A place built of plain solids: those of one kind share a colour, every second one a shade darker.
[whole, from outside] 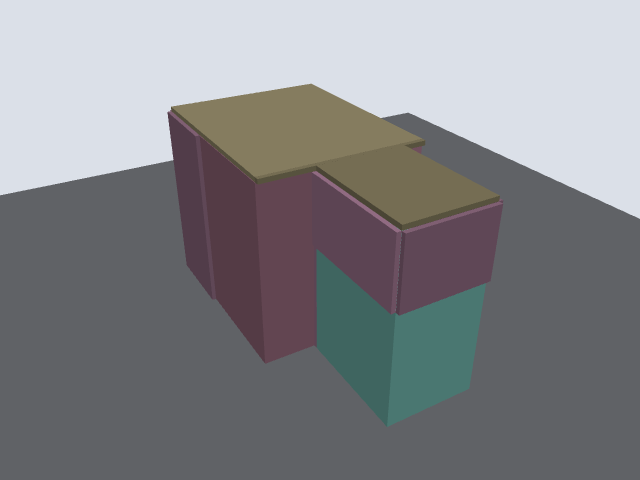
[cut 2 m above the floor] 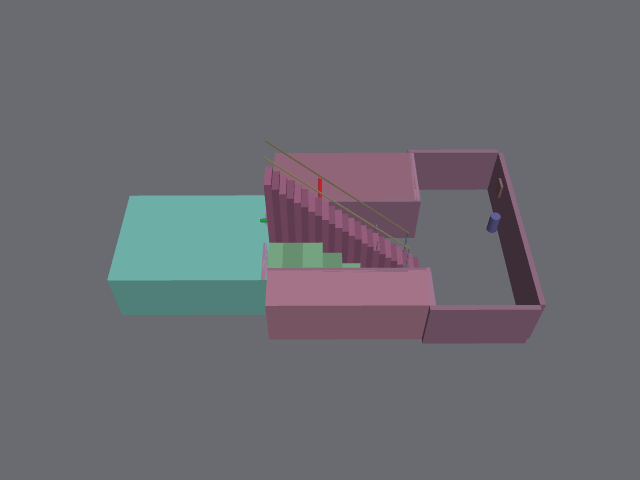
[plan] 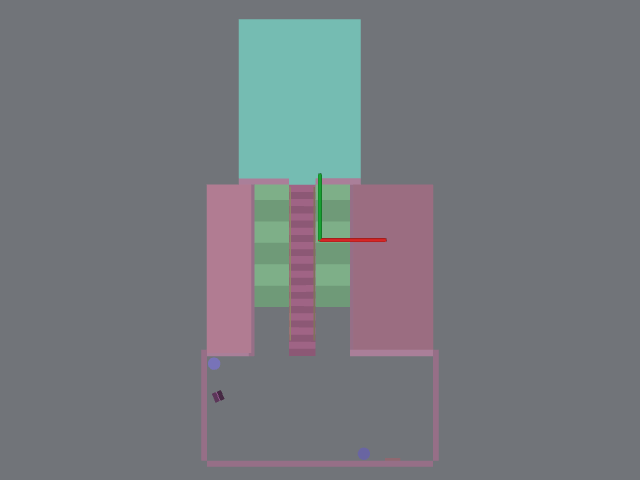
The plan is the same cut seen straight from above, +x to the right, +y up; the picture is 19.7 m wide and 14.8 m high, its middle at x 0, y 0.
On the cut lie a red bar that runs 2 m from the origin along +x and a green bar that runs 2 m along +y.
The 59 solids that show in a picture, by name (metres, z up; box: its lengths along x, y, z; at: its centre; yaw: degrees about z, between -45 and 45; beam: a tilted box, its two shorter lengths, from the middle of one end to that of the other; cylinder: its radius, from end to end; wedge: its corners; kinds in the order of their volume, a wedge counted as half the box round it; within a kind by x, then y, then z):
{
 "fill_1": {"box": [1.38, 5.19, 7.86], "at": [-2.81, -0.89, 3.88]},
 "fill_2": {"box": [2.47, 5.19, 7.86], "at": [2.26, -0.89, 3.88]},
 "floor_1": {"box": [3.77, 5.11, 5.23], "at": [-0.62, 4.26, 2.31]},
 "wall_1": {"box": [0.18, 3.43, 7.87], "at": [-3.58, -5.1, 3.89]},
 "wall_2": {"box": [1.47, 0.2, 7.87], "at": [-2.75, -3.48, 3.89]},
 "wall_3": {"box": [0.18, 5.28, 7.87], "at": [-2.11, -0.94, 3.89]},
 "wall_4": {"box": [1.56, 0.2, 7.87], "at": [-1.73, 1.8, 3.89]},
 "wall_5": {"box": [3.77, 0.18, 2.89], "at": [-0.62, 6.9, 6.38]},
 "wall_6": {"box": [6.97, 0.18, 7.87], "at": [0.0, -6.9, 3.89]},
 "wall_7": {"box": [1.4, 0.2, 7.87], "at": [0.56, 1.8, 3.89]},
 "wall_8": {"box": [0.18, 5.28, 7.87], "at": [1.02, -0.94, 3.89]},
 "wall_9": {"box": [0.18, 4.91, 2.89], "at": [1.35, 4.36, 6.38]},
 "wall_10": {"box": [2.56, 0.2, 7.87], "at": [2.21, -3.48, 3.89]},
 "wall_11": {"box": [0.18, 3.43, 7.87], "at": [3.58, -5.1, 3.89]},
 "roof_1": {"box": [3.77, 4.91, 0.2], "at": [-0.62, 4.36, 7.92]},
 "roof_2": {"box": [6.97, 8.51, 0.2], "at": [0.0, -2.55, 7.92]},
 "roof_3": {"box": [6.97, 0.2, 0.2], "at": [0.0, 1.8, 7.92]},
 "mass_1": {"box": [1.07, 0.66, 0.33], "at": [-1.49, -1.74, 0.12]},
 "mass_2": {"box": [1.07, 0.66, 0.92], "at": [-1.49, -1.08, 0.41]},
 "mass_3": {"box": [1.07, 0.66, 1.51], "at": [-1.49, -0.42, 0.71]},
 "mass_4": {"box": [1.07, 0.66, 2.1], "at": [-1.49, 0.24, 1.0]},
 "mass_5": {"box": [1.07, 0.66, 2.69], "at": [-1.49, 0.9, 1.3]},
 "mass_6": {"box": [1.07, 0.48, 3.29], "at": [-1.49, 1.47, 1.59]},
 "mass_7": {"box": [1.07, 0.66, 0.33], "at": [0.39, -1.74, 0.12]},
 "mass_8": {"box": [1.07, 0.66, 0.92], "at": [0.39, -1.08, 0.41]},
 "mass_9": {"box": [1.07, 0.66, 1.51], "at": [0.39, -0.42, 0.71]},
 "mass_10": {"box": [1.07, 0.66, 2.1], "at": [0.39, 0.24, 1.0]},
 "mass_11": {"box": [1.07, 0.66, 2.69], "at": [0.39, 0.9, 1.3]},
 "mass_12": {"box": [1.07, 0.48, 3.29], "at": [0.39, 1.47, 1.59]},
 "tread_1": {"wedge": [[-0.95, -3.58, -0.05], [-0.95, -3.58, 0.19], [-0.95, -3.35, -0.05], [-0.95, -3.35, 0.19], [-0.14, -3.58, -0.05], [-0.14, -3.58, 0.19], [-0.14, -3.35, -0.05], [-0.14, -3.35, 0.19]]},
 "tread_2": {"wedge": [[-0.95, -3.35, -0.05], [-0.95, -3.35, 0.39], [-0.95, -3.14, -0.05], [-0.95, -3.14, 0.39], [-0.14, -3.36, -0.05], [-0.14, -3.36, 0.39], [-0.14, -3.14, -0.05], [-0.14, -3.14, 0.39]]},
 "tread_3": {"wedge": [[-0.95, -3.14, -0.05], [-0.95, -3.14, 0.59], [-0.95, -2.92, -0.05], [-0.95, -2.92, 0.59], [-0.14, -3.14, -0.05], [-0.14, -3.14, 0.59], [-0.14, -2.92, -0.05], [-0.14, -2.92, 0.59]]},
 "tread_4": {"wedge": [[-0.95, -2.92, -0.05], [-0.95, -2.92, 0.79], [-0.95, -2.69, -0.05], [-0.95, -2.69, 0.79], [-0.14, -2.92, -0.05], [-0.14, -2.92, 0.79], [-0.14, -2.69, -0.05], [-0.14, -2.69, 0.79]]},
 "tread_5": {"wedge": [[-0.95, -2.69, -0.05], [-0.95, -2.69, 0.98], [-0.95, -2.48, -0.05], [-0.95, -2.48, 0.98], [-0.14, -2.7, -0.05], [-0.14, -2.7, 0.98], [-0.14, -2.48, -0.05], [-0.14, -2.48, 0.98]]},
 "tread_6": {"wedge": [[-0.95, -2.48, -0.05], [-0.95, -2.48, 1.17], [-0.95, -2.25, -0.05], [-0.95, -2.25, 1.17], [-0.14, -2.48, -0.05], [-0.14, -2.48, 1.17], [-0.14, -2.26, -0.05], [-0.14, -2.26, 1.17]]},
 "tread_7": {"wedge": [[-0.95, -2.26, -0.05], [-0.95, -2.26, 1.36], [-0.95, -2.03, -0.05], [-0.95, -2.03, 1.36], [-0.14, -2.26, -0.05], [-0.14, -2.26, 1.36], [-0.14, -2.04, -0.05], [-0.14, -2.04, 1.37]]},
 "tread_8": {"wedge": [[-0.95, -2.04, -0.05], [-0.95, -2.04, 1.56], [-0.95, -1.81, -0.05], [-0.95, -1.81, 1.56], [-0.14, -2.04, -0.05], [-0.14, -2.04, 1.56], [-0.14, -1.81, -0.05], [-0.14, -1.81, 1.56]]},
 "tread_9": {"wedge": [[-0.95, -1.81, -0.05], [-0.95, -1.81, 1.75], [-0.95, -1.6, -0.05], [-0.95, -1.6, 1.75], [-0.14, -1.81, -0.05], [-0.14, -1.81, 1.75], [-0.14, -1.59, -0.05], [-0.14, -1.59, 1.75]]},
 "tread_10": {"wedge": [[-0.95, -1.6, -0.05], [-0.95, -1.6, 1.95], [-0.95, -1.39, -0.05], [-0.95, -1.39, 1.95], [-0.14, -1.6, -0.05], [-0.14, -1.6, 1.95], [-0.14, -1.39, -0.05], [-0.14, -1.39, 1.95]]},
 "tread_11": {"wedge": [[-0.95, -1.4, -0.05], [-0.95, -1.4, 2.16], [-0.95, -1.16, -0.05], [-0.95, -1.16, 2.16], [-0.14, -1.39, -0.05], [-0.14, -1.39, 2.16], [-0.14, -1.16, -0.05], [-0.14, -1.16, 2.16]]},
 "tread_12": {"wedge": [[-0.95, -1.16, -0.05], [-0.95, -1.16, 2.34], [-0.95, -0.95, -0.05], [-0.95, -0.95, 2.34], [-0.14, -1.16, -0.05], [-0.14, -1.16, 2.34], [-0.14, -0.95, -0.05], [-0.14, -0.95, 2.34]]},
 "tread_13": {"wedge": [[-0.95, -0.95, -0.05], [-0.95, -0.95, 2.55], [-0.95, -0.73, -0.05], [-0.95, -0.73, 2.55], [-0.14, -0.95, -0.05], [-0.14, -0.95, 2.55], [-0.14, -0.73, -0.05], [-0.14, -0.73, 2.55]]},
 "tread_14": {"wedge": [[-0.95, -0.73, -0.05], [-0.95, -0.73, 2.75], [-0.95, -0.49, -0.05], [-0.95, -0.49, 2.75], [-0.14, -0.73, -0.05], [-0.14, -0.73, 2.74], [-0.14, -0.49, -0.05], [-0.14, -0.49, 2.74]]},
 "tread_15": {"wedge": [[-0.95, -0.49, -0.05], [-0.95, -0.49, 2.94], [-0.95, -0.28, -0.05], [-0.95, -0.28, 2.94], [-0.14, -0.5, -0.05], [-0.14, -0.5, 2.93], [-0.14, -0.28, -0.05], [-0.14, -0.28, 2.94]]},
 "tread_16": {"wedge": [[-0.95, -0.29, -0.05], [-0.95, -0.29, 3.13], [-0.95, -0.06, -0.05], [-0.95, -0.06, 3.14], [-0.14, -0.29, -0.05], [-0.14, -0.29, 3.14], [-0.14, -0.06, -0.05], [-0.14, -0.06, 3.14]]},
 "tread_17": {"wedge": [[-0.95, -0.06, -0.05], [-0.95, -0.06, 3.33], [-0.95, 0.16, -0.05], [-0.95, 0.16, 3.33], [-0.14, -0.06, -0.05], [-0.14, -0.06, 3.33], [-0.14, 0.16, -0.05], [-0.14, 0.16, 3.33]]},
 "tread_18": {"wedge": [[-0.95, 0.15, -0.05], [-0.95, 0.15, 3.52], [-0.95, 0.38, -0.05], [-0.95, 0.38, 3.53], [-0.14, 0.15, -0.05], [-0.14, 0.15, 3.52], [-0.14, 0.38, -0.05], [-0.14, 0.38, 3.53]]},
 "tread_19": {"wedge": [[-0.95, 0.38, -0.05], [-0.95, 0.38, 3.73], [-0.95, 0.6, -0.05], [-0.95, 0.6, 3.73], [-0.14, 0.38, -0.05], [-0.14, 0.38, 3.73], [-0.14, 0.61, -0.05], [-0.14, 0.61, 3.73]]},
 "tread_20": {"wedge": [[-0.95, 0.6, -0.05], [-0.95, 0.6, 3.93], [-0.95, 0.82, -0.05], [-0.95, 0.82, 3.94], [-0.14, 0.6, -0.05], [-0.14, 0.6, 3.93], [-0.14, 0.82, -0.05], [-0.14, 0.82, 3.94]]},
 "tread_21": {"wedge": [[-0.95, 0.82, -0.05], [-0.95, 0.82, 4.13], [-0.95, 1.05, -0.05], [-0.95, 1.05, 4.13], [-0.14, 0.82, -0.05], [-0.14, 0.82, 4.13], [-0.14, 1.04, -0.05], [-0.14, 1.04, 4.13]]},
 "tread_22": {"wedge": [[-0.95, 1.05, -0.05], [-0.95, 1.05, 4.32], [-0.95, 1.26, -0.05], [-0.95, 1.26, 4.32], [-0.14, 1.04, -0.05], [-0.14, 1.04, 4.32], [-0.14, 1.27, -0.05], [-0.14, 1.27, 4.32]]},
 "tread_23": {"wedge": [[-0.95, 1.26, -0.05], [-0.95, 1.26, 4.53], [-0.95, 1.48, -0.05], [-0.95, 1.48, 4.53], [-0.14, 1.27, -0.05], [-0.14, 1.27, 4.53], [-0.14, 1.48, -0.05], [-0.14, 1.48, 4.53]]},
 "tread_24": {"wedge": [[-0.95, 1.48, -0.05], [-0.95, 1.48, 4.73], [-0.95, 1.7, -0.05], [-0.95, 1.7, 4.73], [-0.14, 1.48, -0.05], [-0.14, 1.48, 4.73], [-0.14, 1.7, -0.05], [-0.14, 1.7, 4.73]]},
 "guard_rail_1": {"wedge": [[-0.94, -3.1, 1.54], [-0.94, -3.1, 1.59], [-0.94, 1.63, 5.78], [-0.94, 1.63, 5.84], [-0.9, -3.1, 1.54], [-0.9, -3.1, 1.59], [-0.9, 1.63, 5.78], [-0.9, 1.63, 5.84]]},
 "guard_rail_2": {"wedge": [[-0.2, -3.1, 1.54], [-0.2, -3.1, 1.59], [-0.2, 1.63, 5.78], [-0.2, 1.63, 5.84], [-0.16, -3.1, 1.54], [-0.16, -3.1, 1.59], [-0.16, 1.63, 5.78], [-0.16, 1.63, 5.84]]},
 "bin_1": {"cylinder": 0.19, "from": [-3.26, -3.81, 0.0], "to": [-3.26, -3.81, 0.75]},
 "bin_2": {"cylinder": 0.19, "from": [1.35, -6.59, 0.0], "to": [1.35, -6.59, 0.75]},
 "sign_1": {"wedge": [[-3.33, -4.74, 0.0], [-3.22, -5.02, 0.0], [-3.21, -4.69, 0.62], [-3.18, -4.68, 0.62], [-3.1, -4.97, 0.62], [-3.07, -4.96, 0.62], [-3.06, -4.63, 0.0], [-2.94, -4.9, 0.0]]},
 "cabinet_1": {"box": [0.47, 0.09, 0.57], "at": [2.24, -6.76, 1.34]}
}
